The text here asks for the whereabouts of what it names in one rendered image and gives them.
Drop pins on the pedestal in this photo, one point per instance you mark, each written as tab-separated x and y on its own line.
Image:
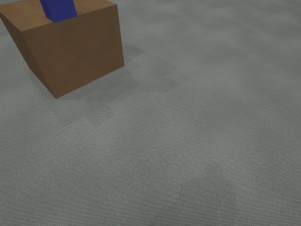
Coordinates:
68	54

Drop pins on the carton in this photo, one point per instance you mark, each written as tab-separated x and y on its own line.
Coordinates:
58	10

